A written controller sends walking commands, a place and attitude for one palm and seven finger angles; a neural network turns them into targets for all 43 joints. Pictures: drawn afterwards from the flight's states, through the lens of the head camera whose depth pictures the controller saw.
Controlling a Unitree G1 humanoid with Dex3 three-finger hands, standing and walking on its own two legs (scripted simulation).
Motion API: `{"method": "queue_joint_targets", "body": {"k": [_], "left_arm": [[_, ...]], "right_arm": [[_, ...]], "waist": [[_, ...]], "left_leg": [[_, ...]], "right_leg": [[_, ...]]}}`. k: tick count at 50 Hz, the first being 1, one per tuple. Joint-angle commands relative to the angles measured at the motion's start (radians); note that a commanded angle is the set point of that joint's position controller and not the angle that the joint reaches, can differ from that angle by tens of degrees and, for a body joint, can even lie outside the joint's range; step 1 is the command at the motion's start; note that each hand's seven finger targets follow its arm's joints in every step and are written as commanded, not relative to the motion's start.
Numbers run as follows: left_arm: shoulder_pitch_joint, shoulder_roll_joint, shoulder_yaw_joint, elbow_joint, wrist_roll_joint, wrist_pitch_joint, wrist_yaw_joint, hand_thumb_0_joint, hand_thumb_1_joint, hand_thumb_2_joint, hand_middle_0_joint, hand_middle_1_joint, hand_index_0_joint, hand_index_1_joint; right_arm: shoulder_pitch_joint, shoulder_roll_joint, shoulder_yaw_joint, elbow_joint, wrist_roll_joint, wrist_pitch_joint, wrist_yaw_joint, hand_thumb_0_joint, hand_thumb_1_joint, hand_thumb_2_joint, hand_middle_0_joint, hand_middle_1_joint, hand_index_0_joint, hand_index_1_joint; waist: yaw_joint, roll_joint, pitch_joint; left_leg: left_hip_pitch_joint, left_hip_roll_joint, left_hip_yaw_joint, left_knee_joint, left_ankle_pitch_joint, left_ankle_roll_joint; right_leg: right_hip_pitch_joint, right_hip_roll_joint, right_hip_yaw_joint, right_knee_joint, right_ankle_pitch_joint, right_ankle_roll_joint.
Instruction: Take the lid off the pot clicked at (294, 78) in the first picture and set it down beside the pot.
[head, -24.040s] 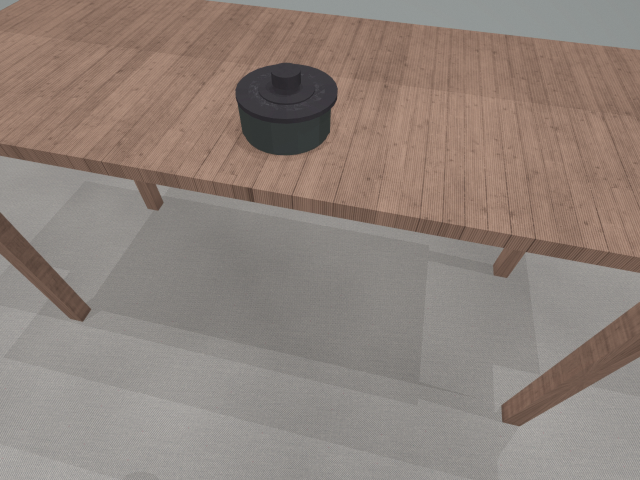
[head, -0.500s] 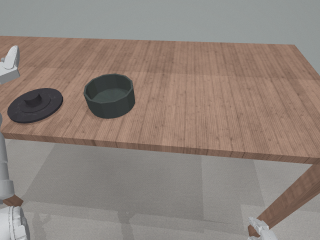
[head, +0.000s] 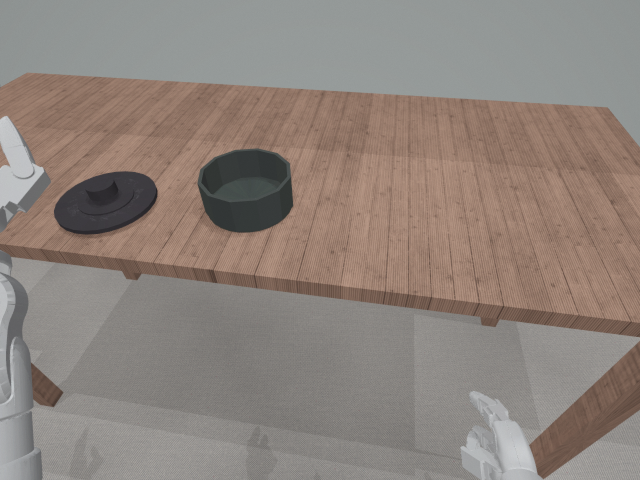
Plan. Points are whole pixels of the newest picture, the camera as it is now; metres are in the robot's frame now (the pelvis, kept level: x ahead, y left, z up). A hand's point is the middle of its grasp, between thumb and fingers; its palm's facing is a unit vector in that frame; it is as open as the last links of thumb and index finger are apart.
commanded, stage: draw the hand back to the body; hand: left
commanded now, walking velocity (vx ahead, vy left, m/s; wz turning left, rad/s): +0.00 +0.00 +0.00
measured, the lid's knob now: (101, 188) +0.49 +0.44 +0.09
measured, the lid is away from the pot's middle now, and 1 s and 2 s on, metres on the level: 0.24 0.24 0.24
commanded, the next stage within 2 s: step back with the hand held close in 0.62 s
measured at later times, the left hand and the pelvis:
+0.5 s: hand (1, 268) +0.17 +0.25 +0.28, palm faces +0.49 -0.83 -0.28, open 7.4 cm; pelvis -0.01 +0.01 +0.00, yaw +0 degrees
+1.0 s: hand out of the picture +0.16 +0.26 +0.27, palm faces +0.46 -0.80 -0.38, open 7.4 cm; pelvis -0.03 +0.03 -0.01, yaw +1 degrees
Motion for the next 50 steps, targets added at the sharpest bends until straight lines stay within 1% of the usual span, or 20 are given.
{"method": "queue_joint_targets", "body": {"k": [1,6,8,10,13,18,22,23,27,29,32,36,37,38,39,41,43,45,48,50], "left_arm": [[-0.211,0.254,0.101,-0.262,-0.008,-0.066,0.01,0.0,0.9,0.9,-0.2,-0.3,-0.2,-0.3],[-0.143,0.204,0.067,-0.31,-0.012,-0.071,0.002,0.0,0.9,0.9,-0.2,-0.3,-0.2,-0.3],[-0.096,0.197,0.068,-0.38,-0.009,-0.084,0.001,0.0,0.9,0.9,-0.2,-0.3,-0.2,-0.3],[-0.044,0.195,0.077,-0.412,-0.01,-0.085,0.005,0.0,0.9,0.9,-0.2,-0.3,-0.2,-0.3],[0.011,0.195,0.092,-0.449,-0.011,-0.092,0.004,0.0,0.9,0.9,-0.2,-0.3,-0.2,-0.3],[0.109,0.145,0.056,-0.524,-0.007,-0.101,-0.001,0.0,0.9,0.9,-0.2,-0.3,-0.2,-0.3],[0.217,0.144,0.071,-0.574,-0.009,-0.106,-0.001,0.0,0.9,0.9,-0.2,-0.3,-0.2,-0.3],[0.233,0.134,0.06,-0.596,-0.008,-0.107,-0.003,0.0,0.9,0.9,-0.2,-0.3,-0.2,-0.3],[0.151,0.149,0.074,-0.579,-0.009,-0.11,0.009,0.0,0.9,0.9,-0.2,-0.3,-0.2,-0.3],[0.161,0.135,0.063,-0.577,-0.006,-0.11,0.01,0.0,0.9,0.9,-0.2,-0.3,-0.2,-0.3],[0.175,0.114,0.039,-0.559,-0.004,-0.107,0.005,0.0,0.9,0.9,-0.2,-0.3,-0.2,-0.3],[0.199,0.133,0.059,-0.592,-0.004,-0.111,0.006,0.0,0.9,0.9,-0.2,-0.3,-0.2,-0.3],[0.019,0.306,0.179,-0.709,0.019,-0.167,0.033,0.0,0.9,0.9,-0.2,-0.3,-0.2,-0.3],[0.053,0.27,0.162,-0.639,0.02,-0.184,0.043,0.0,0.9,0.9,-0.2,-0.3,-0.2,-0.3],[0.181,0.199,0.11,-0.578,0.019,-0.174,0.042,0.0,0.9,0.9,-0.2,-0.3,-0.2,-0.3],[0.285,0.152,0.07,-0.558,0.026,-0.149,0.036,0.0,0.9,0.9,-0.2,-0.3,-0.2,-0.3],[0.311,0.158,0.074,-0.593,0.025,-0.153,0.036,0.0,0.9,0.9,-0.2,-0.3,-0.2,-0.3],[0.342,0.181,0.1,-0.63,0.028,-0.154,0.041,0.0,0.9,0.9,-0.2,-0.3,-0.2,-0.3],[0.374,0.222,0.152,-0.691,0.024,-0.167,0.048,0.0,0.9,0.9,-0.2,-0.3,-0.2,-0.3],[0.406,0.217,0.159,-0.725,0.025,-0.174,0.047,0.0,0.9,0.9,-0.2,-0.3,-0.2,-0.3]], "right_arm": [[-0.155,-0.11,-0.039,-0.16,-0.011,-0.057,-0.013,0.0,-0.9,-0.9,0.2,0.3,0.2,0.3],[-0.174,-0.101,-0.036,-0.16,-0.014,-0.064,-0.013,0.0,-0.9,-0.9,0.2,0.3,0.2,0.3],[-0.177,-0.098,-0.034,-0.163,-0.018,-0.073,-0.01,0.0,-0.9,-0.9,0.2,0.3,0.2,0.3],[-0.174,-0.097,-0.037,-0.165,-0.023,-0.077,-0.009,0.0,-0.9,-0.9,0.2,0.3,0.2,0.3],[-0.18,-0.092,-0.037,-0.161,-0.026,-0.081,-0.008,0.0,-0.9,-0.9,0.2,0.3,0.2,0.3],[-0.183,-0.084,-0.035,-0.165,-0.03,-0.092,-0.001,0.0,-0.9,-0.9,0.2,0.3,0.2,0.3],[-0.178,-0.082,-0.041,-0.167,-0.035,-0.099,0.002,0.0,-0.9,-0.9,0.2,0.3,0.2,0.3],[-0.182,-0.079,-0.037,-0.169,-0.034,-0.099,0.005,0.0,-0.9,-0.9,0.2,0.3,0.2,0.3],[-0.179,-0.08,-0.036,-0.152,-0.034,-0.105,-0.006,0.0,-0.9,-0.9,0.2,0.3,0.2,0.3],[-0.177,-0.077,-0.035,-0.151,-0.033,-0.109,-0.007,0.0,-0.9,-0.9,0.2,0.3,0.2,0.3],[-0.179,-0.076,-0.034,-0.151,-0.035,-0.111,-0.006,0.0,-0.9,-0.9,0.2,0.3,0.2,0.3],[-0.18,-0.075,-0.037,-0.153,-0.04,-0.115,-0.005,0.0,-0.9,-0.9,0.2,0.3,0.2,0.3],[-0.151,-0.12,-0.035,-0.217,-0.014,-0.087,-0.004,0.0,-0.9,-0.9,0.2,0.3,0.2,0.3],[-0.151,-0.094,-0.025,-0.196,-0.021,-0.071,-0.01,0.0,-0.9,-0.9,0.2,0.3,0.2,0.3],[-0.141,-0.099,-0.032,-0.193,-0.023,-0.059,-0.011,0.0,-0.9,-0.9,0.2,0.3,0.2,0.3],[-0.107,-0.1,-0.041,-0.211,-0.011,-0.037,-0.002,0.0,-0.9,-0.9,0.2,0.3,0.2,0.3],[-0.09,-0.103,-0.049,-0.222,-0.005,-0.023,0.002,0.0,-0.9,-0.9,0.2,0.3,0.2,0.3],[-0.08,-0.12,-0.062,-0.251,0.0,-0.01,0.0,0.0,-0.9,-0.9,0.2,0.3,0.2,0.3],[-0.083,-0.118,-0.066,-0.278,0.002,-0.001,0.001,0.0,-0.9,-0.9,0.2,0.3,0.2,0.3],[-0.079,-0.12,-0.073,-0.295,0.005,0.001,0.006,0.0,-0.9,-0.9,0.2,0.3,0.2,0.3]], "waist": [[0.0,0.017,-0.188],[-0.003,0.02,-0.119],[0.003,0.058,-0.141],[0.008,0.047,-0.15],[0.008,0.024,-0.133],[0.006,0.06,-0.094],[0.013,0.021,-0.091],[0.011,0.041,-0.075],[0.0,0.029,-0.045],[0.0,0.061,-0.046],[0.002,0.035,-0.028],[0.012,0.032,-0.073],[-0.038,0.019,-0.03],[-0.038,0.007,-0.022],[-0.046,-0.056,-0.022],[-0.059,-0.101,-0.065],[-0.063,-0.043,-0.128],[-0.06,0.029,-0.155],[-0.048,0.076,-0.198],[-0.047,0.096,-0.207]], "left_leg": [[0.154,-0.018,0.04,-0.021,0.215,0.049],[0.137,-0.014,0.034,-0.036,0.152,0.047],[0.152,-0.014,0.028,-0.034,0.165,0.045],[0.148,-0.013,0.022,-0.035,0.169,0.043],[0.14,-0.011,0.02,-0.037,0.143,0.042],[0.127,-0.008,0.012,-0.042,0.118,0.035],[0.11,-0.006,0.009,-0.041,0.1,0.034],[0.107,-0.007,0.007,-0.043,0.091,0.033],[0.092,-0.008,0.003,-0.044,0.048,0.033],[0.099,-0.007,0.001,-0.049,0.04,0.032],[0.097,-0.007,-0.006,-0.058,0.024,0.032],[0.105,-0.007,-0.008,-0.053,0.036,0.034],[0.015,0.006,-0.053,0.012,-0.037,0.05],[-0.004,-0.001,-0.064,0.036,-0.061,0.051],[0.001,-0.004,-0.069,0.078,-0.043,0.051],[0.029,0.005,-0.058,0.158,0.025,0.05],[0.035,0.027,-0.057,0.128,0.114,0.048],[0.0,0.063,-0.084,0.074,0.224,0.054],[-0.028,0.089,-0.126,0.036,0.351,0.062],[-0.058,0.107,-0.145,0.012,0.336,0.061]], "right_leg": [[-0.072,-0.001,-0.039,-0.053,0.239,-0.014],[-0.103,-0.003,-0.039,-0.074,0.16,-0.014],[-0.089,-0.001,-0.038,-0.066,0.163,-0.019],[-0.079,-0.003,-0.038,-0.061,0.168,-0.02],[-0.084,-0.003,-0.037,-0.067,0.138,-0.019],[-0.101,-0.004,-0.038,-0.073,0.104,-0.023],[-0.096,-0.008,-0.038,-0.072,0.09,-0.02],[-0.103,-0.006,-0.037,-0.077,0.076,-0.022],[-0.123,-0.01,-0.035,-0.089,0.036,-0.022],[-0.122,-0.011,-0.034,-0.088,0.028,-0.025],[-0.131,-0.011,-0.039,-0.09,0.009,-0.023],[-0.105,-0.014,-0.033,-0.083,0.022,-0.023],[-0.228,-0.073,0.06,-0.103,0.034,-0.014],[-0.247,-0.095,0.069,-0.109,0.025,-0.023],[-0.278,-0.115,0.07,-0.112,0.033,-0.029],[-0.33,-0.155,0.057,-0.082,0.079,-0.036],[-0.289,-0.154,0.024,-0.016,0.158,-0.033],[-0.248,-0.112,0.002,0.056,0.198,-0.011],[-0.207,-0.057,-0.017,0.134,0.197,0.005],[-0.207,-0.036,-0.022,0.168,0.136,0.009]]}}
